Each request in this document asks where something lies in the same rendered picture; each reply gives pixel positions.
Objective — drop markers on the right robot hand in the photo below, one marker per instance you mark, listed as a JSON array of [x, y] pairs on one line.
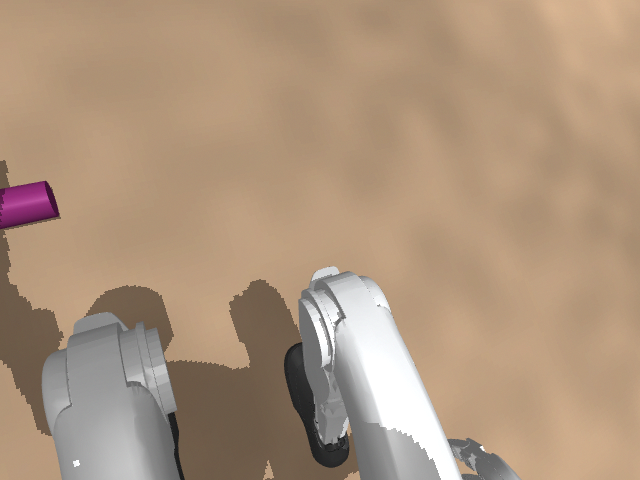
[[488, 466]]

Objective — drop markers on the can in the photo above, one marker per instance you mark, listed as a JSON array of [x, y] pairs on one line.
[[27, 203]]

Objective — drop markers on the left robot foot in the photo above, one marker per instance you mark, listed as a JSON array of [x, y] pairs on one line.
[[175, 433]]

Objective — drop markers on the right robot foot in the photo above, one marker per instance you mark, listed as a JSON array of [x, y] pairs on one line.
[[329, 455]]

